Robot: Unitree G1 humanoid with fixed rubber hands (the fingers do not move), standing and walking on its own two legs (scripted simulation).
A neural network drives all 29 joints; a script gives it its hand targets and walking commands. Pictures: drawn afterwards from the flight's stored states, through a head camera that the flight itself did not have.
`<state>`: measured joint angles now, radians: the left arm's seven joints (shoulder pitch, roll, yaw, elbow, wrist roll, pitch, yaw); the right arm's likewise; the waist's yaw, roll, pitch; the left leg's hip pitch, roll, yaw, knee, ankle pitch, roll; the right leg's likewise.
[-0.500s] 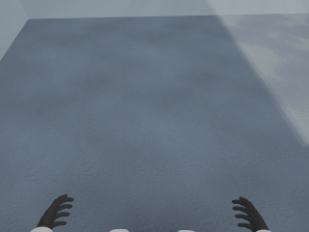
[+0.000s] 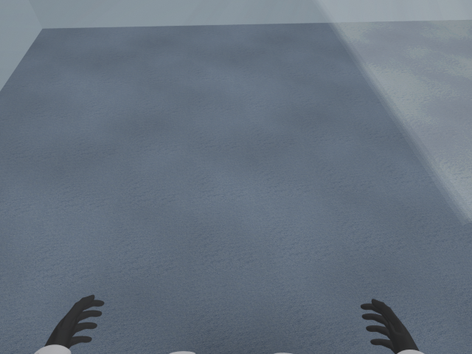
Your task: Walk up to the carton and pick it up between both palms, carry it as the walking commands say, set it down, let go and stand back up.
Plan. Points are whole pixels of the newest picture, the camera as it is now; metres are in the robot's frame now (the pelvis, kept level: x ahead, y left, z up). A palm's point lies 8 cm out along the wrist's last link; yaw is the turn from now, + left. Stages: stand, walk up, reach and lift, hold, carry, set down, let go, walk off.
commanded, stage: stand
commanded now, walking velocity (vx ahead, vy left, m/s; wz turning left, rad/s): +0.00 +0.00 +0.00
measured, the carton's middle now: out of the picture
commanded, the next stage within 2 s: walk up in 0.30 s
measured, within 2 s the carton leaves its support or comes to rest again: neither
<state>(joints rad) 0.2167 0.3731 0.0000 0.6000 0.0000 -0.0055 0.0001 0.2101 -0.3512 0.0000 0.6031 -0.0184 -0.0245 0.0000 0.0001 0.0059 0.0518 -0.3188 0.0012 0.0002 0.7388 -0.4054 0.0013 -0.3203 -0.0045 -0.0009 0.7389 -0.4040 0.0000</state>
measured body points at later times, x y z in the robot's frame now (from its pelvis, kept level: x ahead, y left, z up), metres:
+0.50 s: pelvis +0.00 +0.00 +0.00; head +0.02 +0.00 +0.45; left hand +0.16 +0.29 -0.07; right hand +0.16 -0.28 -0.08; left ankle -0.01 +0.12 -0.71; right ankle -0.01 -0.12 -0.71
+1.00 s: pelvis -0.02 -0.06 +0.00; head +0.01 -0.08 +0.45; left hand +0.21 +0.21 -0.06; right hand +0.03 -0.42 -0.07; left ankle +0.01 +0.04 -0.70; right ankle +0.02 -0.17 -0.71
